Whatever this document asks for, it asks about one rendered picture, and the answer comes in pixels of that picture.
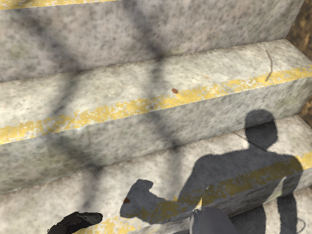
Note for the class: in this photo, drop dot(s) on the robot left hand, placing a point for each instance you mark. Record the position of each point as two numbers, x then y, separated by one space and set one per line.
74 222

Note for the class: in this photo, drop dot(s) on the robot right thigh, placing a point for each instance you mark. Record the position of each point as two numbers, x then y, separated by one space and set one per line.
210 221

